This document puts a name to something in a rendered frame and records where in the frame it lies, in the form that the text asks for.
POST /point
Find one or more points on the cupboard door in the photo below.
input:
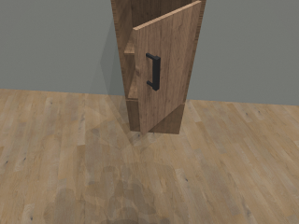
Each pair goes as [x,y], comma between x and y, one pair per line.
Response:
[170,37]

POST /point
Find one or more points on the handle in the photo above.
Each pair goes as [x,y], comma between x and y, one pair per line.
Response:
[156,70]

